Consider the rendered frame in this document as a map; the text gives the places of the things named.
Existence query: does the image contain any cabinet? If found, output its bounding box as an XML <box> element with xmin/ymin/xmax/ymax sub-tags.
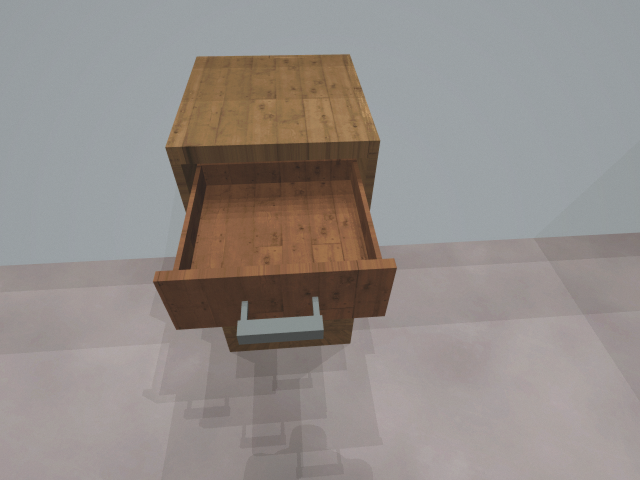
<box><xmin>165</xmin><ymin>54</ymin><xmax>380</xmax><ymax>352</ymax></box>

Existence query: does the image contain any drawer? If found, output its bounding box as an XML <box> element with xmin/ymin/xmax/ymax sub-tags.
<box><xmin>153</xmin><ymin>158</ymin><xmax>397</xmax><ymax>330</ymax></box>

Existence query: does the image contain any handle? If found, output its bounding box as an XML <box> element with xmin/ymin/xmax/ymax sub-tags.
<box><xmin>237</xmin><ymin>297</ymin><xmax>324</xmax><ymax>345</ymax></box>

